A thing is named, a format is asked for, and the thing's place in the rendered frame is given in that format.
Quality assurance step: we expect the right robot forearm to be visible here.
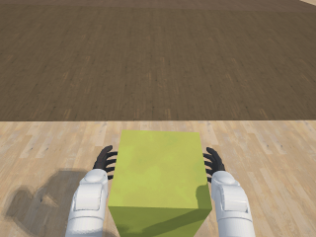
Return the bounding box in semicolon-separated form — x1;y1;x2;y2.
211;171;256;237

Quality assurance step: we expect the right robot hand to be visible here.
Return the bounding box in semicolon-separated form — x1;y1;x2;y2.
202;147;226;183

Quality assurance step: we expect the carton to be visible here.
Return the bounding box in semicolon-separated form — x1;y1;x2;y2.
108;129;212;237

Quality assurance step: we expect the left robot forearm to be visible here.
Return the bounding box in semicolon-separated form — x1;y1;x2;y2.
65;169;109;237

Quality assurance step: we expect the left robot hand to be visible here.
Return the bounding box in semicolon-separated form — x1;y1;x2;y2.
93;145;118;180

